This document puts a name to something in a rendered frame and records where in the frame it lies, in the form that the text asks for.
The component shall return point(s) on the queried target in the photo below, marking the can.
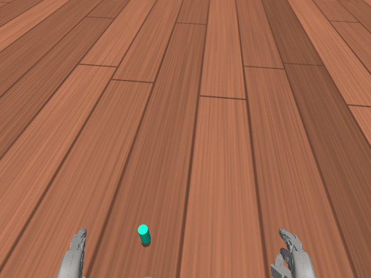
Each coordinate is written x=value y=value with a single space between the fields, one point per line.
x=144 y=234

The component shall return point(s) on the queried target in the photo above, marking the left robot hand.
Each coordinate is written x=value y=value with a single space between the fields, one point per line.
x=72 y=261

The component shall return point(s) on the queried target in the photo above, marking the right robot hand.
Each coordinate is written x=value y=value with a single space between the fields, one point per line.
x=299 y=262

